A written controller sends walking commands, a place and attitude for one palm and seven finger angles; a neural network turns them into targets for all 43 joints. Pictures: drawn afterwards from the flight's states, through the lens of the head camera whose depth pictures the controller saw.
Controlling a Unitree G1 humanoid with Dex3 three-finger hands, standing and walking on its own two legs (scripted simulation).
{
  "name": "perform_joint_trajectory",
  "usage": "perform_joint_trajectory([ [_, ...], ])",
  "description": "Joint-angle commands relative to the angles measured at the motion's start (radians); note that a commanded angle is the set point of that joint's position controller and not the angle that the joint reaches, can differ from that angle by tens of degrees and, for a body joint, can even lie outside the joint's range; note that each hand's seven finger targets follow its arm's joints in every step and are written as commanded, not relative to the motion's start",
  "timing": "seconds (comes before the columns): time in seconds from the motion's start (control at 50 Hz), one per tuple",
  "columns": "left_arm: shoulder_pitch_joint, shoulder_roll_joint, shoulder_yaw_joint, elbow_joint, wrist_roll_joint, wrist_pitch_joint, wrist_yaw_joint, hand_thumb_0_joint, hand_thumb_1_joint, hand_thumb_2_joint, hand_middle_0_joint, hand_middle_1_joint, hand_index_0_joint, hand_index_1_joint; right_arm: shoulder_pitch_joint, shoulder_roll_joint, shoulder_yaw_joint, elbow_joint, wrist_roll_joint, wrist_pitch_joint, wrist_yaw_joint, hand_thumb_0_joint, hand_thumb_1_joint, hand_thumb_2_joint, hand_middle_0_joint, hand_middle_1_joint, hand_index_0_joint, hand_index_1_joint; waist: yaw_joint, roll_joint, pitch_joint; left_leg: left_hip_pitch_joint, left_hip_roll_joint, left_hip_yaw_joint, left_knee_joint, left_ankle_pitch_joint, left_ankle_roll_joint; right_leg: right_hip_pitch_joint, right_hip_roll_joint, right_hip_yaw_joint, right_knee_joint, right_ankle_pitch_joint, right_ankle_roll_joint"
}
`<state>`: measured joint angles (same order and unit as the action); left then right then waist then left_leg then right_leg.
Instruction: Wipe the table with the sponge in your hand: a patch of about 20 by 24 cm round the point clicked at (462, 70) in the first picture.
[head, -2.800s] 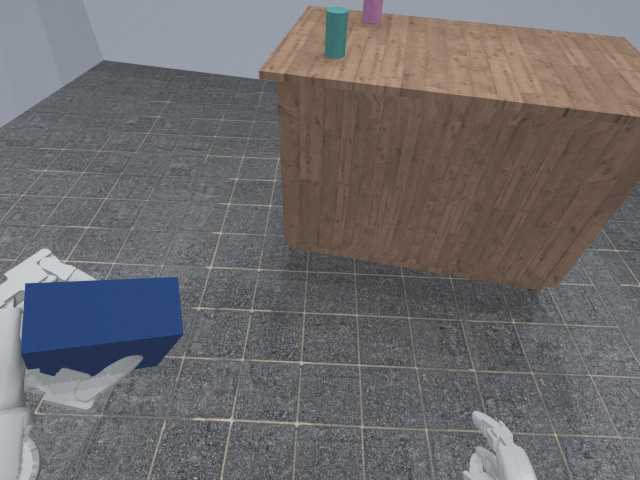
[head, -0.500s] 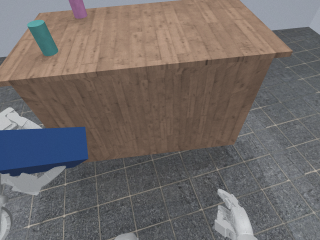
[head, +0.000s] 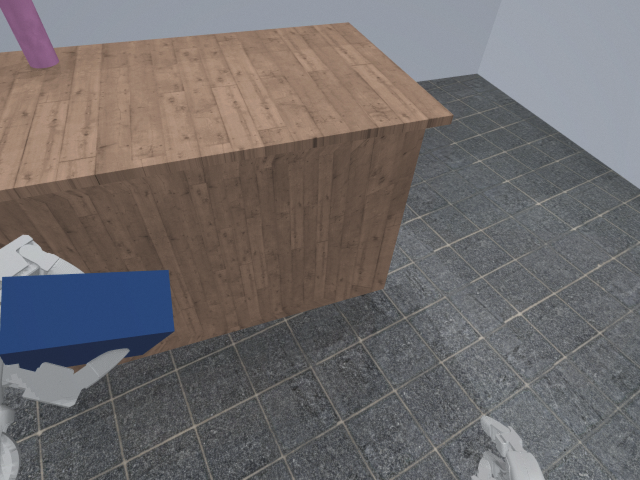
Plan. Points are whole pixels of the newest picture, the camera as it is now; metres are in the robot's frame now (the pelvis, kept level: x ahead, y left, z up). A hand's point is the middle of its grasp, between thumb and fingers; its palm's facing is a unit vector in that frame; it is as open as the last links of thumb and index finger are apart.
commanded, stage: take the last steps up to it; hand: left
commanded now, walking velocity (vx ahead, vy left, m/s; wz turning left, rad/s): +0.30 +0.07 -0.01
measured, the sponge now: (110, 322) +0.22 +0.21 +0.16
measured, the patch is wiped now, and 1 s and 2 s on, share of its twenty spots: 0.00 0.00 0.00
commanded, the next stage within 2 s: none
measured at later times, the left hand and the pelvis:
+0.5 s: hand (69, 319) +0.21 +0.24 +0.18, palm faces +0.45 -0.80 -0.39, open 9.4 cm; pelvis +0.00 +0.00 +0.00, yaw +1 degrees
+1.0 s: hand (145, 252) +0.29 +0.20 +0.18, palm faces +0.40 -0.78 -0.48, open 9.4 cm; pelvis +0.08 -0.04 +0.01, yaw +1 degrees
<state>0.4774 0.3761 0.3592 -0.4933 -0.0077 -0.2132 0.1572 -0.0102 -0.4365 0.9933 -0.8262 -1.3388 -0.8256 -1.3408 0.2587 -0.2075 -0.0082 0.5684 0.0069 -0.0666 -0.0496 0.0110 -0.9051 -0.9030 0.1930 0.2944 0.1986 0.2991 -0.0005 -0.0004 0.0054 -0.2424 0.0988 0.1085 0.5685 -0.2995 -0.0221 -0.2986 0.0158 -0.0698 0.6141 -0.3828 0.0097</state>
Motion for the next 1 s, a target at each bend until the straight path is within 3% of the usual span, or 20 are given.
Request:
perform_joint_trajectory([
  [0.0,-0.133,0.139,0.068,-0.183,0.005,-0.050,0.016,0.000,0.100,1.300,-1.200,-1.600,-1.200,-1.600,-0.118,-0.137,-0.036,-0.118,0.000,-0.053,-0.014,0.000,-0.900,-0.900,0.200,0.300,0.200,0.300,-0.015,0.162,-0.034,-0.148,0.135,-0.110,-0.122,-0.033,0.083,0.165,-0.040,-0.006,-0.158,0.047,-0.017],
  [0.02,-0.132,0.153,0.086,-0.157,0.005,-0.049,0.019,0.000,0.100,1.300,-1.200,-1.600,-1.200,-1.600,-0.115,-0.126,-0.034,-0.115,-0.003,-0.046,-0.016,0.000,-0.900,-0.900,0.200,0.300,0.200,0.300,-0.014,0.069,-0.041,-0.209,0.076,-0.061,-0.050,-0.164,0.062,0.182,-0.105,0.104,-0.192,-0.022,-0.054],
  [0.06,-0.104,0.180,0.115,-0.147,-0.007,-0.035,0.019,0.000,0.100,1.300,-1.200,-1.600,-1.200,-1.600,-0.132,-0.105,-0.039,-0.116,-0.004,-0.037,-0.017,0.000,-0.900,-0.900,0.200,0.300,0.200,0.300,0.013,-0.213,-0.020,-0.306,-0.060,0.004,0.293,-0.237,0.022,0.120,-0.324,0.501,-0.393,-0.260,-0.174],
  [0.08,-0.113,0.198,0.131,-0.150,-0.009,-0.036,0.022,0.000,0.100,1.300,-1.200,-1.600,-1.200,-1.600,-0.157,-0.118,-0.038,-0.114,-0.011,-0.034,-0.011,0.000,-0.900,-0.900,0.200,0.300,0.200,0.300,0.017,-0.181,-0.018,-0.378,-0.046,-0.063,0.451,-0.251,0.017,0.135,-0.392,0.597,-0.437,-0.304,-0.231],
  [0.12,-0.096,0.185,0.121,-0.168,-0.011,-0.054,0.022,0.000,0.100,1.300,-1.200,-1.600,-1.200,-1.600,-0.137,-0.090,-0.014,-0.087,-0.012,-0.026,-0.011,0.000,-0.900,-0.900,0.200,0.300,0.200,0.300,-0.004,-0.079,-0.018,-0.399,-0.012,-0.120,0.529,-0.142,0.009,0.141,-0.383,0.470,-0.428,-0.145,-0.237],
  [0.18,-0.095,0.182,0.122,-0.185,-0.005,-0.071,0.013,0.000,0.100,1.300,-1.200,-1.600,-1.200,-1.600,-0.142,-0.086,-0.015,-0.087,-0.009,-0.020,-0.014,0.000,-0.900,-0.900,0.200,0.300,0.200,0.300,-0.009,-0.106,-0.066,-0.278,0.012,-0.089,0.356,-0.086,0.009,0.092,-0.335,0.262,-0.397,-0.011,-0.190],
  [0.34,-0.139,0.133,0.065,-0.196,-0.010,-0.061,0.032,0.000,0.100,1.300,-1.200,-1.600,-1.200,-1.600,-0.091,-0.101,-0.032,-0.103,-0.012,-0.050,-0.042,0.000,-0.900,-0.900,0.200,0.300,0.200,0.300,-0.014,-0.031,-0.081,0.102,-0.046,0.018,-0.158,-0.073,0.048,-0.002,-0.209,0.175,-0.235,-0.193,-0.107],
  [0.38,-0.174,0.115,0.056,-0.231,-0.011,-0.073,0.031,0.000,0.100,1.300,-1.200,-1.600,-1.200,-1.600,-0.096,-0.136,-0.042,-0.121,-0.005,-0.055,-0.044,0.000,-0.900,-0.900,0.200,0.300,0.200,0.300,-0.015,0.271,-0.043,0.235,0.204,-0.367,-0.304,-0.133,0.164,-0.242,-0.032,0.007,0.147,-0.135,-0.025],
  [0.4,-0.185,0.150,0.073,-0.208,0.003,-0.083,0.029,0.000,0.100,1.300,-1.200,-1.600,-1.200,-1.600,-0.100,-0.113,-0.032,-0.100,-0.006,-0.063,-0.041,0.000,-0.900,-0.900,0.200,0.300,0.200,0.300,-0.023,0.310,-0.025,0.158,0.298,-0.527,-0.402,-0.239,0.233,-0.297,-0.030,0.004,0.362,-0.201,-0.016],
  [0.42,-0.137,0.153,0.086,-0.126,0.012,-0.078,0.022,0.000,0.100,1.300,-1.200,-1.600,-1.200,-1.600,-0.108,-0.110,-0.041,-0.089,-0.003,-0.071,-0.036,0.000,-0.900,-0.900,0.200,0.300,0.200,0.300,-0.020,0.236,0.023,0.055,0.309,-0.526,-0.416,-0.345,0.268,-0.299,-0.073,0.059,0.440,-0.140,-0.017],
  [0.48,-0.114,0.134,0.075,-0.213,0.011,-0.079,0.013,0.000,0.100,1.300,-1.200,-1.600,-1.200,-1.600,-0.116,-0.110,-0.047,-0.081,0.002,-0.086,-0.027,0.000,-0.900,-0.900,0.200,0.300,0.200,0.300,-0.003,0.198,0.000,0.041,0.217,-0.295,-0.351,-0.212,0.230,-0.252,-0.096,0.012,0.361,-0.040,0.002],
  [0.6,-0.096,0.125,0.076,-0.183,0.004,-0.062,0.020,0.000,0.100,1.300,-1.200,-1.600,-1.200,-1.600,-0.116,-0.109,-0.035,-0.074,-0.006,-0.089,-0.028,0.000,-0.900,-0.900,0.200,0.300,0.200,0.300,-0.001,0.198,-0.056,-0.061,0.144,-0.120,-0.171,-0.098,0.136,0.104,-0.027,-0.112,-0.092,0.018,0.011],
  [0.62,-0.103,0.136,0.083,-0.150,0.008,-0.057,0.021,0.000,0.100,1.300,-1.200,-1.600,-1.200,-1.600,-0.124,-0.103,-0.035,-0.072,-0.006,-0.080,-0.030,0.000,-0.900,-0.900,0.200,0.300,0.200,0.300,0.003,0.126,-0.061,-0.139,0.112,-0.079,-0.063,-0.148,0.112,0.195,-0.060,-0.053,-0.168,0.025,-0.007],
  [0.64,-0.113,0.159,0.102,-0.129,0.011,-0.056,0.024,0.000,0.100,1.300,-1.200,-1.600,-1.200,-1.600,-0.119,-0.086,-0.037,-0.076,-0.002,-0.068,-0.028,0.000,-0.900,-0.900,0.200,0.300,0.200,0.300,0.007,-0.082,-0.068,-0.281,0.030,-0.004,0.186,-0.189,0.076,0.271,-0.205,0.211,-0.276,-0.077,-0.082],
  [0.66,-0.134,0.192,0.128,-0.119,0.000,-0.047,0.027,0.000,0.100,1.300,-1.200,-1.600,-1.200,-1.600,-0.147,-0.079,-0.035,-0.094,0.001,-0.068,-0.024,0.000,-0.900,-0.900,0.200,0.300,0.200,0.300,0.022,-0.321,-0.052,-0.467,-0.075,0.018,0.459,-0.270,0.030,0.306,-0.419,0.600,-0.389,-0.093,-0.194],
  [0.68,-0.186,0.183,0.120,-0.132,-0.008,-0.053,0.020,0.000,0.100,1.300,-1.200,-1.600,-1.200,-1.600,-0.162,-0.118,-0.054,-0.088,-0.006,-0.070,-0.009,0.000,-0.900,-0.900,0.200,0.300,0.200,0.300,0.018,-0.263,-0.049,-0.479,-0.039,-0.106,0.581,-0.211,0.018,0.257,-0.459,0.664,-0.430,-0.178,-0.219],
  [0.7,-0.154,0.205,0.147,-0.125,-0.014,-0.062,0.018,0.000,0.100,1.300,-1.200,-1.600,-1.200,-1.600,-0.155,-0.091,-0.039,-0.073,-0.004,-0.065,-0.009,0.000,-0.900,-0.900,0.200,0.300,0.200,0.300,0.010,-0.183,-0.015,-0.494,-0.017,-0.140,0.643,-0.149,0.012,0.234,-0.451,0.622,-0.420,-0.128,-0.234],
  [0.74,-0.096,0.174,0.130,-0.139,-0.012,-0.082,0.008,0.000,0.100,1.300,-1.200,-1.600,-1.200,-1.600,-0.145,-0.082,-0.026,-0.054,-0.005,-0.044,-0.006,0.000,-0.900,-0.900,0.200,0.300,0.200,0.300,0.000,-0.078,-0.035,-0.474,0.004,-0.124,0.650,-0.045,-0.006,0.236,-0.383,0.362,-0.365,0.142,-0.198],
  [0.82,-0.047,0.164,0.131,-0.148,-0.009,-0.097,0.011,0.000,0.100,1.300,-1.200,-1.600,-1.200,-1.600,-0.143,-0.084,-0.029,-0.069,-0.010,-0.031,-0.008,0.000,-0.900,-0.900,0.200,0.300,0.200,0.300,-0.001,-0.091,-0.074,-0.366,0.009,-0.056,0.395,0.026,-0.003,0.209,-0.324,0.158,-0.328,0.360,-0.165],
  [0.98,-0.061,0.155,0.112,-0.212,-0.015,-0.074,0.038,0.000,0.100,1.300,-1.200,-1.600,-1.200,-1.600,-0.126,-0.088,-0.045,-0.120,-0.004,-0.052,-0.013,0.000,-0.900,-0.900,0.200,0.300,0.200,0.300,0.023,-0.130,-0.091,-0.204,-0.039,0.045,0.054,0.021,0.025,0.263,-0.331,0.184,-0.284,0.335,-0.169],
])
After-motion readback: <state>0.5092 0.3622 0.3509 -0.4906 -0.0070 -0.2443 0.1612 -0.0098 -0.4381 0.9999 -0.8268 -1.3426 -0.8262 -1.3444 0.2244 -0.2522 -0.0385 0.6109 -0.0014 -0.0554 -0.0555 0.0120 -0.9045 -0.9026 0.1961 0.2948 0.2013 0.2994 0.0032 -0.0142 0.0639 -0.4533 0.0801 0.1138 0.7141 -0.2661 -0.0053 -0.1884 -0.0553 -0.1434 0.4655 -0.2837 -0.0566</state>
